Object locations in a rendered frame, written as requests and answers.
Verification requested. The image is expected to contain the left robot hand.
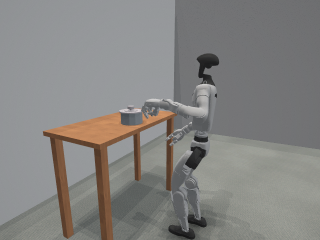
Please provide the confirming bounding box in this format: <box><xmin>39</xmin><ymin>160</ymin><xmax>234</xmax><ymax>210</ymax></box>
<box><xmin>141</xmin><ymin>98</ymin><xmax>161</xmax><ymax>119</ymax></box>

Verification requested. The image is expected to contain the right robot foot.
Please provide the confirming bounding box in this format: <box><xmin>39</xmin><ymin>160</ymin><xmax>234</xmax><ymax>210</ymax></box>
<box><xmin>187</xmin><ymin>214</ymin><xmax>207</xmax><ymax>228</ymax></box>

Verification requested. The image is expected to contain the robot right forearm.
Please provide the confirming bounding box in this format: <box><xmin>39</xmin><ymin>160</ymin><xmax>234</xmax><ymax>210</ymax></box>
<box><xmin>181</xmin><ymin>122</ymin><xmax>193</xmax><ymax>135</ymax></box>

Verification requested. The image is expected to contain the robot left forearm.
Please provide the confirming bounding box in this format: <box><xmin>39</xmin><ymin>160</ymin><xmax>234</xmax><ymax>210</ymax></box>
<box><xmin>159</xmin><ymin>99</ymin><xmax>205</xmax><ymax>119</ymax></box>

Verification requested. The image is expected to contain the right robot hand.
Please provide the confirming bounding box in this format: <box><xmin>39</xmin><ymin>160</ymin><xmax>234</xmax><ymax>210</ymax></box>
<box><xmin>165</xmin><ymin>129</ymin><xmax>185</xmax><ymax>146</ymax></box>

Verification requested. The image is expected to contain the pot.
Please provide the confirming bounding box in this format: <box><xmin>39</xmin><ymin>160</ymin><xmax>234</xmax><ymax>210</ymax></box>
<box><xmin>120</xmin><ymin>112</ymin><xmax>143</xmax><ymax>126</ymax></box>

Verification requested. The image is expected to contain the table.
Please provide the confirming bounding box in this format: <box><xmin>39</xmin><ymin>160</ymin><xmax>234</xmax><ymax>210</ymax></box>
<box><xmin>43</xmin><ymin>108</ymin><xmax>178</xmax><ymax>240</ymax></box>

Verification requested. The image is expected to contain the humanoid robot torso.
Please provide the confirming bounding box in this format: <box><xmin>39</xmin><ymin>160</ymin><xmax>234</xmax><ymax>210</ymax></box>
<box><xmin>190</xmin><ymin>81</ymin><xmax>217</xmax><ymax>159</ymax></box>

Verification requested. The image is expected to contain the robot left upper arm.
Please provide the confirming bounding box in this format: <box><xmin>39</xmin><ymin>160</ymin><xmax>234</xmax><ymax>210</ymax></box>
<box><xmin>192</xmin><ymin>84</ymin><xmax>211</xmax><ymax>124</ymax></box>

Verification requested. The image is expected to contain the knob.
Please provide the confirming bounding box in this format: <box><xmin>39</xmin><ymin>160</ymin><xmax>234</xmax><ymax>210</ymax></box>
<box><xmin>127</xmin><ymin>105</ymin><xmax>135</xmax><ymax>110</ymax></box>

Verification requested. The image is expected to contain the lid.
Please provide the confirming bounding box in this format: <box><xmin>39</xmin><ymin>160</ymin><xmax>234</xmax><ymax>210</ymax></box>
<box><xmin>119</xmin><ymin>108</ymin><xmax>142</xmax><ymax>114</ymax></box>

